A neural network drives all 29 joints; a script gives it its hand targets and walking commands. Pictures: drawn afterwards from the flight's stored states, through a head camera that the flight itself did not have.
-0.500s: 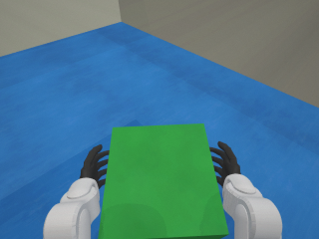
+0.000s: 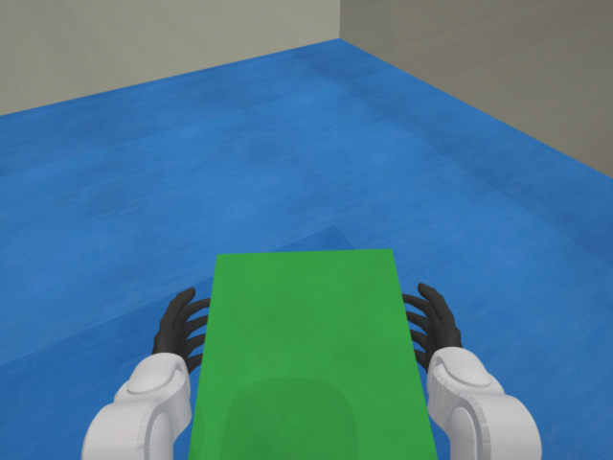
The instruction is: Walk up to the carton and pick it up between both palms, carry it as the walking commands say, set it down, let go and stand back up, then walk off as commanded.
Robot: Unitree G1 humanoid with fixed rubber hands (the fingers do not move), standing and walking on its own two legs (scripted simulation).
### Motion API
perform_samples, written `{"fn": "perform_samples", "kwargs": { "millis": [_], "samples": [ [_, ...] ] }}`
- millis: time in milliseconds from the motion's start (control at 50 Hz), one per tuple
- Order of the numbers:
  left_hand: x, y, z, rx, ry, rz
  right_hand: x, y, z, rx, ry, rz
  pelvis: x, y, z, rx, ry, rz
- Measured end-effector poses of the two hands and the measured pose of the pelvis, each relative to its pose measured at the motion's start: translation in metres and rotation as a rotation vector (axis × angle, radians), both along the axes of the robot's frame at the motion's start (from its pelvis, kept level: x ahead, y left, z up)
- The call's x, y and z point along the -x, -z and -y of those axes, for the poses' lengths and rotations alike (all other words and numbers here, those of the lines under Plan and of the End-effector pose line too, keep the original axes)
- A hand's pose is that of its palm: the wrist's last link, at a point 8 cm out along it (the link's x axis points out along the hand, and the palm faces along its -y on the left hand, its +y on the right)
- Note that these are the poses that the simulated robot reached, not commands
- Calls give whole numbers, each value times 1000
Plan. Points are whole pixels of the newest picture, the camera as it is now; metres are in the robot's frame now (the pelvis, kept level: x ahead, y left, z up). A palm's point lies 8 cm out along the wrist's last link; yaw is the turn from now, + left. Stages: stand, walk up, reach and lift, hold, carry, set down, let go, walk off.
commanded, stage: carry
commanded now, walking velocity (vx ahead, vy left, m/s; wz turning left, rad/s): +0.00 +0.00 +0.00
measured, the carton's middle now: (308, 380) +0.23 +0.00 +0.02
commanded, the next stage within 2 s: none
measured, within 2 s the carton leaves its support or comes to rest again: neither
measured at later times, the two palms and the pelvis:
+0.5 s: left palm (73, 410) +0.18 +0.23 +0.09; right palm (364, 408) +0.18 -0.06 +0.09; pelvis -0.05 +0.09 -0.01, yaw +1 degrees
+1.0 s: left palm (55, 440) +0.15 +0.24 +0.09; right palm (360, 429) +0.16 -0.05 +0.09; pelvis -0.08 +0.09 +0.00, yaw +1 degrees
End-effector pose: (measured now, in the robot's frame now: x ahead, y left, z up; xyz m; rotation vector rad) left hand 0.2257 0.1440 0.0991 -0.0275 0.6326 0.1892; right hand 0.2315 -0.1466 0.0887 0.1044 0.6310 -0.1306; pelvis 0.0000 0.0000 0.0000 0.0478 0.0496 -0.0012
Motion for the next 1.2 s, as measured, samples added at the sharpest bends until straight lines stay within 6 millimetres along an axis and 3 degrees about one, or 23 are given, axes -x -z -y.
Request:
{"fn": "perform_samples", "kwargs": {
  "millis": [80, 160, 260, 580, 820, 1200],
  "samples": [
    [8, -3, -34, 18, -28, 29, -1, -10, -34, 22, -31, 30, 5, 2, -25, 1, -26, -1],
    [18, 11, -71, 46, -53, 16, 3, -2, -71, 55, -59, 15, 13, 12, -54, 17, -38, 6],
    [34, 20, -92, 69, -52, -37, 22, 4, -92, 75, -56, -37, 26, 8, -74, 42, -33, 13],
    [56, 5, -95, 26, 13, -5, 60, -2, -94, 36, 6, -5, 59, 5, -92, 51, -16, 12],
    [73, 6, -102, 44, -16, -14, 70, -4, -102, 55, -23, -13, 74, 5, -93, 50, -20, 11],
    [70, 8, -89, 48, -9, -12, 70, -2, -89, 51, -12, -12, 74, 4, -81, 51, -19, 7]
  ]
}}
